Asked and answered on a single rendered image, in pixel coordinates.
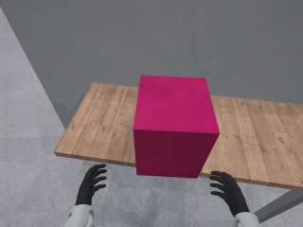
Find robot right forearm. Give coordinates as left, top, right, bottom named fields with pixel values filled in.
left=233, top=212, right=262, bottom=227

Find table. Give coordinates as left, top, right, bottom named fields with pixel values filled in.
left=53, top=82, right=303, bottom=224

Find robot left forearm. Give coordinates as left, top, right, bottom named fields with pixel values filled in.
left=63, top=204, right=95, bottom=227

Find carton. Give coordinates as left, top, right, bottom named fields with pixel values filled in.
left=133, top=75, right=220, bottom=179

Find robot right hand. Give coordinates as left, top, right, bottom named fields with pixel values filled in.
left=209, top=170, right=250, bottom=217

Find robot left hand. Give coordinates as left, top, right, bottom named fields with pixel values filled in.
left=75, top=164, right=107, bottom=206

